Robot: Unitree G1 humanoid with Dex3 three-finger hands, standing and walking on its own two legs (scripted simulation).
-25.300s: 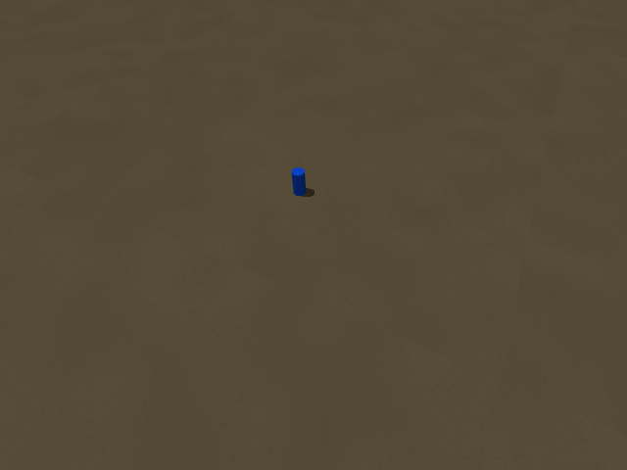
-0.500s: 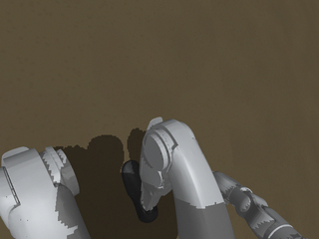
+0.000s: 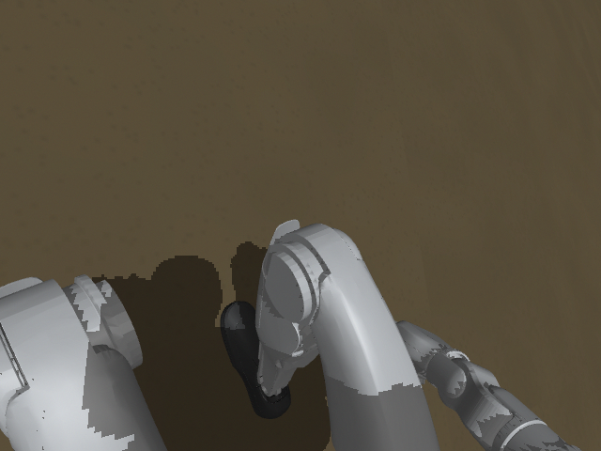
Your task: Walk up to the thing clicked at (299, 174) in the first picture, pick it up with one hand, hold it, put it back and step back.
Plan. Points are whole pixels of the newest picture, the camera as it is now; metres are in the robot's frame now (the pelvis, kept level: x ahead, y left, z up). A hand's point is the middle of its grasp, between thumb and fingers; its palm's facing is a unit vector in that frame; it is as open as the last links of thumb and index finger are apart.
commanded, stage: loosen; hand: left
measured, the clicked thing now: out of the picture +0.42 +0.38 -0.21
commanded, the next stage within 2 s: open in 0.14 s
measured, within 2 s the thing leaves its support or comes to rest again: neither
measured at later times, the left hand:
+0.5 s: hand out of the picture +0.42 +0.37 -0.18, palm faces +0.62 -0.78 -0.01, open 9.9 cm
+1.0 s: hand out of the picture +0.42 +0.37 -0.18, palm faces +0.61 -0.79 -0.01, open 14.7 cm
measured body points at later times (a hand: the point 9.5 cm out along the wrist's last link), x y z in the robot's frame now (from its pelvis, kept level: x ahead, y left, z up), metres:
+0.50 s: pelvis +0.00 +0.00 +0.00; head +0.23 +0.20 +0.32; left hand +0.38 +0.41 -0.18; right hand +0.18 -0.24 -0.02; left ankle +0.08 +0.13 -0.25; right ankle +0.14 -0.12 -0.25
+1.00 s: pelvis +0.00 +0.00 +0.00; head +0.23 +0.21 +0.32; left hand +0.38 +0.41 -0.18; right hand +0.19 -0.23 -0.03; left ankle +0.08 +0.13 -0.25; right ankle +0.14 -0.12 -0.25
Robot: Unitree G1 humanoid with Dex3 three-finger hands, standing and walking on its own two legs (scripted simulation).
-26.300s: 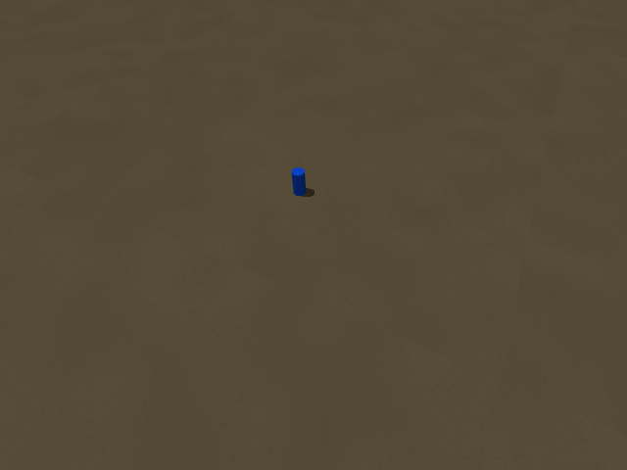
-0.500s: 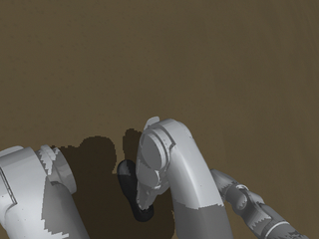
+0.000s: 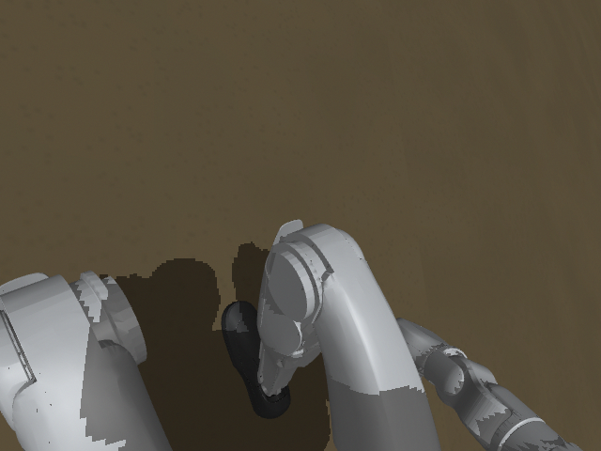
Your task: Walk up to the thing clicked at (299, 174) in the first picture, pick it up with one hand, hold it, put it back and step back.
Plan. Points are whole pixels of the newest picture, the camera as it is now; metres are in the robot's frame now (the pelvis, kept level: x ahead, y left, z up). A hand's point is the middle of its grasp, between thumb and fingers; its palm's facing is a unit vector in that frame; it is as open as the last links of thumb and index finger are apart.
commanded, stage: withdraw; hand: left
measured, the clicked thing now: out of the picture +0.41 +0.37 -0.22
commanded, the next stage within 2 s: rise in 0.22 s
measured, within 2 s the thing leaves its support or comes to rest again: neither
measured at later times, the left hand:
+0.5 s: hand out of the picture +0.31 +0.45 -0.09, palm faces +0.55 -0.81 -0.22, open 17.1 cm
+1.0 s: hand out of the picture +0.22 +0.38 +0.09, palm faces +0.44 -0.74 -0.51, open 17.4 cm
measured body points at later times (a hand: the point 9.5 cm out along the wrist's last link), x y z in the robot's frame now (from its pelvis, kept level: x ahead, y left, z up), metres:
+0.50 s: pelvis +0.00 -0.01 +0.03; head +0.18 +0.18 +0.40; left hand +0.28 +0.49 -0.08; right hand +0.23 -0.22 -0.03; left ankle +0.08 +0.12 -0.25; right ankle +0.14 -0.12 -0.25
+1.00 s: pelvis +0.03 -0.02 +0.18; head +0.22 +0.07 +0.58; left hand +0.19 +0.42 +0.12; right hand +0.27 -0.21 +0.05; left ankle +0.08 +0.12 -0.25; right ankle +0.14 -0.12 -0.25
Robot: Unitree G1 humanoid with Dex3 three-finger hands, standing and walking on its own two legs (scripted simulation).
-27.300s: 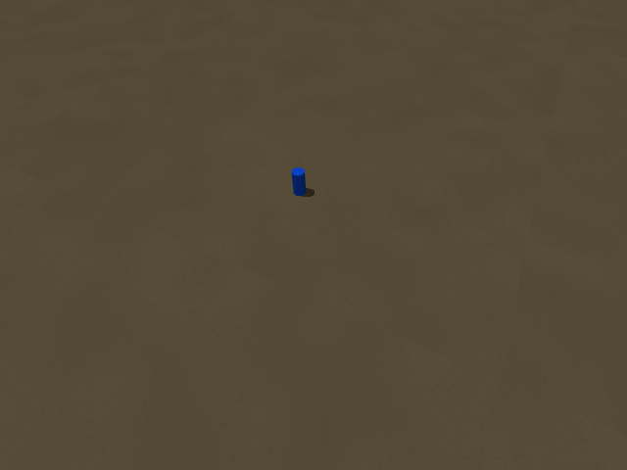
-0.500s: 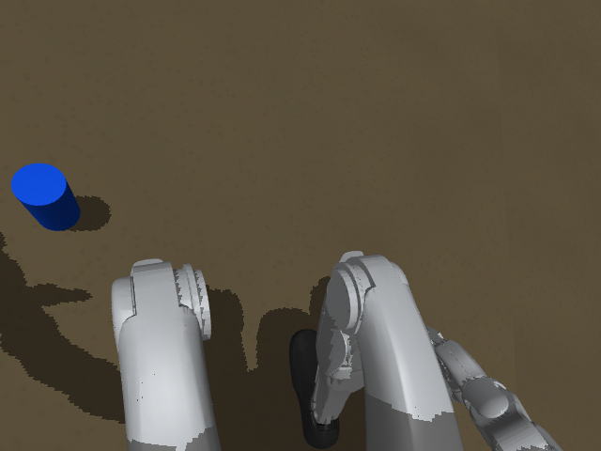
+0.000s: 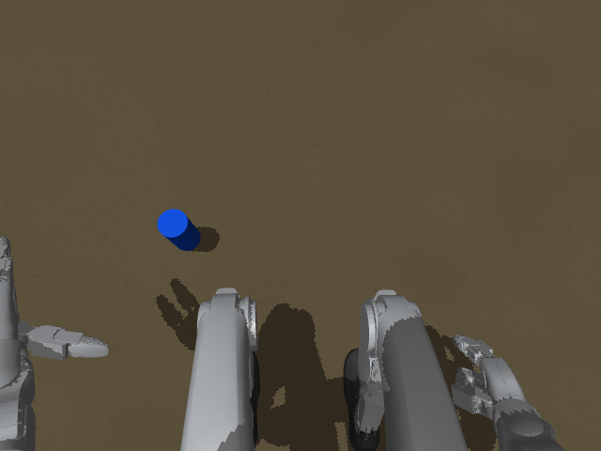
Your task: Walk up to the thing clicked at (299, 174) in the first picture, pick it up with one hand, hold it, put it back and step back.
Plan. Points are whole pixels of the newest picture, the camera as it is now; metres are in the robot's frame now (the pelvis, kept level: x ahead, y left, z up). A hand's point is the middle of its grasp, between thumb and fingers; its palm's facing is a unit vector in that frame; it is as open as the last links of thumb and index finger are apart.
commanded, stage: home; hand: left
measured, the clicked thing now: (180, 231) +0.47 +0.29 -0.40
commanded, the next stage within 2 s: none
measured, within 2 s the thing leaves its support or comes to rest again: neither
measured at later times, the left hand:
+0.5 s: hand (3, 342) +0.25 +0.25 +0.13, palm faces +0.24 -0.90 -0.36, open 17.3 cm
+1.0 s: hand out of the picture +0.23 +0.21 +0.20, palm faces +0.19 -0.93 -0.31, open 17.4 cm
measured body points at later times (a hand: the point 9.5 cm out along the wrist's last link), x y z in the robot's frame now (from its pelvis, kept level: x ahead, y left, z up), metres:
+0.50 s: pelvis +0.07 +0.01 +0.21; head +0.13 +0.04 +0.66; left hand +0.23 +0.29 +0.15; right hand +0.24 -0.23 +0.14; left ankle +0.08 +0.13 -0.43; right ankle +0.09 -0.13 -0.43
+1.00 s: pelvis +0.09 +0.01 +0.25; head +0.11 +0.02 +0.70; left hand +0.22 +0.26 +0.22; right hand +0.28 -0.21 +0.19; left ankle +0.08 +0.13 -0.43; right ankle +0.09 -0.13 -0.43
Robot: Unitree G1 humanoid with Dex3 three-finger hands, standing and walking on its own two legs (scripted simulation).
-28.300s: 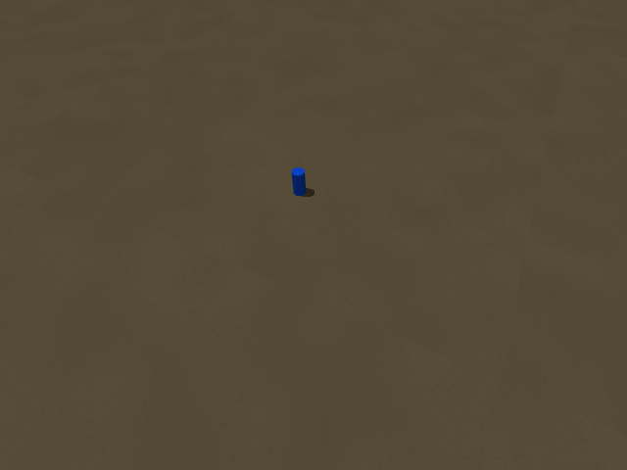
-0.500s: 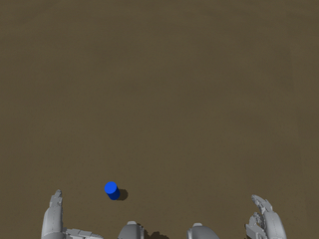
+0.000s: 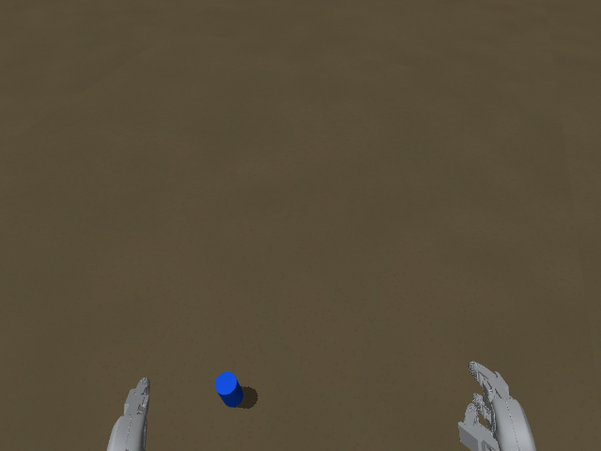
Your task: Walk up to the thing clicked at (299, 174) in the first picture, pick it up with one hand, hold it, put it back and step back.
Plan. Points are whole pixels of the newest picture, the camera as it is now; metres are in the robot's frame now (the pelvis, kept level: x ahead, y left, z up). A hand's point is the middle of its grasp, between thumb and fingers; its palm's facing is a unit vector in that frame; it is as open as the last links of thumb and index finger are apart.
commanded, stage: home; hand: left
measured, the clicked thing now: (229, 390) +0.41 +0.25 -0.66
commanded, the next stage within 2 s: stand in 1.38 s
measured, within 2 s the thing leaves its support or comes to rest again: neither
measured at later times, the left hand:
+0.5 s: hand out of the picture +0.15 +0.17 -0.05, palm faces +0.10 -0.95 -0.29, open 17.6 cm
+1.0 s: hand out of the picture +0.15 +0.17 -0.05, palm faces +0.10 -0.95 -0.29, open 17.6 cm
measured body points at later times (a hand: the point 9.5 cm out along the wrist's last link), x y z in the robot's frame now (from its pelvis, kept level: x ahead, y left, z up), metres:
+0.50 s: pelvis -0.01 -0.01 +0.00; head +0.01 -0.02 +0.45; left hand +0.14 +0.22 -0.03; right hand +0.14 -0.26 -0.07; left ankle +0.01 +0.12 -0.68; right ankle -0.01 -0.13 -0.68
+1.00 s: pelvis -0.01 -0.01 +0.00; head +0.01 -0.01 +0.45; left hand +0.15 +0.22 -0.03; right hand +0.15 -0.25 -0.07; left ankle +0.01 +0.12 -0.68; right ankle -0.01 -0.13 -0.68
